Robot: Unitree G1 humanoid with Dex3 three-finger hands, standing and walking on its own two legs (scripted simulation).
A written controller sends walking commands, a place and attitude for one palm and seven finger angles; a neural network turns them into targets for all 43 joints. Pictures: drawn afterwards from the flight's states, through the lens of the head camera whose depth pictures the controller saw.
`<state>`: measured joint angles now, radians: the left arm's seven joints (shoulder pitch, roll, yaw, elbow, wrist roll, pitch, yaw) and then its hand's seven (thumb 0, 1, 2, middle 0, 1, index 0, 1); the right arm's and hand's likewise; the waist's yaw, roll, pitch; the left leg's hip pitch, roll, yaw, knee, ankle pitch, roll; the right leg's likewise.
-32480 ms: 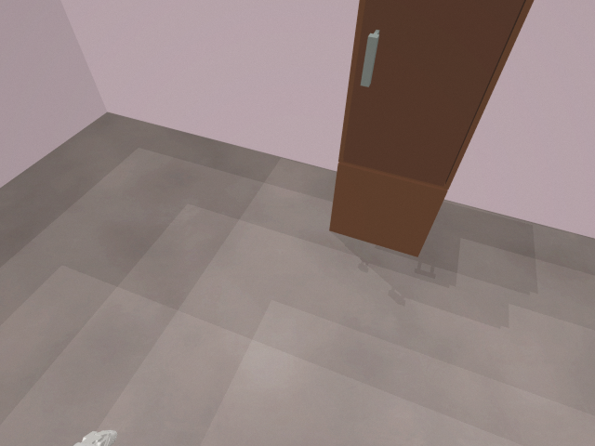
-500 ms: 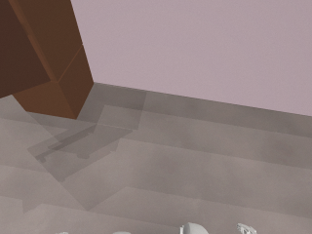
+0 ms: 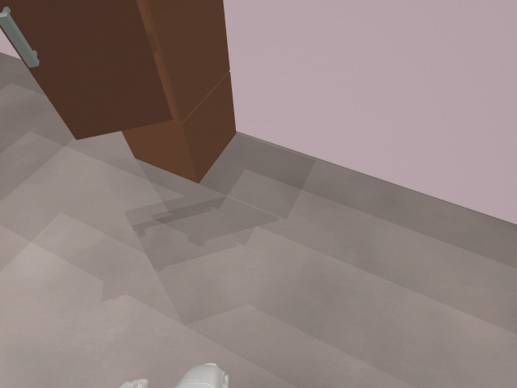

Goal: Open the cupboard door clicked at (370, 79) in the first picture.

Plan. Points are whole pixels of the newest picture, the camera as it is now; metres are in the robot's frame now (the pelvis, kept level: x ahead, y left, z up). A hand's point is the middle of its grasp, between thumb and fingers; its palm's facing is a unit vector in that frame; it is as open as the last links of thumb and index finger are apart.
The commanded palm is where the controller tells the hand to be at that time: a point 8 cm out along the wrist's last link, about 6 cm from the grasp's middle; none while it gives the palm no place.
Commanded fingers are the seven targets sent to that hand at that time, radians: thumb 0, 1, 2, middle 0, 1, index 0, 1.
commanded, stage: turn to face it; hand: left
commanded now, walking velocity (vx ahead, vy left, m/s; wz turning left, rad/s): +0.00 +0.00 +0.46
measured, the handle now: (20, 37) +0.91 +0.67 +0.04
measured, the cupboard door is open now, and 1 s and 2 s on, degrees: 43 43 43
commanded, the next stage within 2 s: take the last steps up to it in 0.50 s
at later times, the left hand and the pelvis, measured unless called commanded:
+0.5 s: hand out of the picture +0.05 +0.24 -0.17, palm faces +0.22 -0.95 -0.23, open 7.4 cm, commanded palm none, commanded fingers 0.00 0.90 0.90 -0.20 -0.30 -0.20 -0.30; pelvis +0.01 +0.02 +0.00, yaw +10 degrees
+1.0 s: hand out of the picture -0.07 +0.19 -0.17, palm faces +0.45 -0.87 -0.20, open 7.3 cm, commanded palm none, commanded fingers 0.00 0.90 0.90 -0.20 -0.30 -0.20 -0.30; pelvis +0.04 +0.05 +0.00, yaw +21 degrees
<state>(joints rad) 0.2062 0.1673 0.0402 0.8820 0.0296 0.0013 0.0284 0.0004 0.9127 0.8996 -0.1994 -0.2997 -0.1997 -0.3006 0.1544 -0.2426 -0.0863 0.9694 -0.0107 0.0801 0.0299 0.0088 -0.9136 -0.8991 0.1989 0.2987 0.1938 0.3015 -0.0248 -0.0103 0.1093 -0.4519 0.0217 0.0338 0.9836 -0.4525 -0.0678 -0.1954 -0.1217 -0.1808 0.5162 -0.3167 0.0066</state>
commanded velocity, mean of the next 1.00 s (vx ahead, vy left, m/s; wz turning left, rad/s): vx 0.13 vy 0.06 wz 0.24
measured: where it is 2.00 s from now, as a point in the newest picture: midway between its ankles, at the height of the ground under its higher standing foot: (203, 336)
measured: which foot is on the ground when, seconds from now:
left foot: up 0.00-0.12, down 0.14-0.58, up 0.60-1.00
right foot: down 0.00-0.14, up 0.16-0.56, down 0.58-1.00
